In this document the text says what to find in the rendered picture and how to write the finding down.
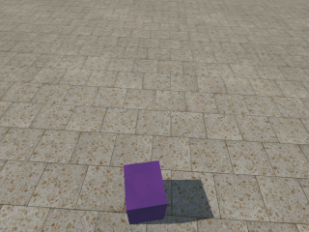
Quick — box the carton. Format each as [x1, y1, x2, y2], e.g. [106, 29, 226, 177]
[124, 160, 168, 224]

